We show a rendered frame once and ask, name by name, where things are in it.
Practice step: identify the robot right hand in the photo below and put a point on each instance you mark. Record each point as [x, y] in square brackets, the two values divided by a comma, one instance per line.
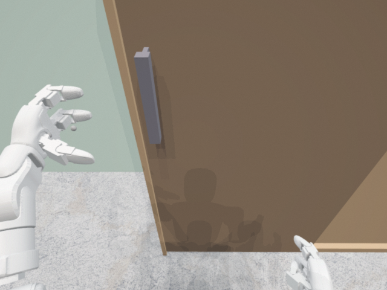
[315, 276]

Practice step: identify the handle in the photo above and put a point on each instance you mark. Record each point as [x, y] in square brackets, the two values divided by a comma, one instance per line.
[145, 77]

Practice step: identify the robot left hand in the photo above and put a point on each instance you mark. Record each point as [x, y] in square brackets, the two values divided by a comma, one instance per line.
[32, 124]

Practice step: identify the robot left forearm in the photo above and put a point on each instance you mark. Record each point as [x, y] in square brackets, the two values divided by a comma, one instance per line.
[20, 176]

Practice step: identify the wardrobe door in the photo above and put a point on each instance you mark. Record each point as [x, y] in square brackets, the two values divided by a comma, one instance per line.
[363, 219]
[272, 113]

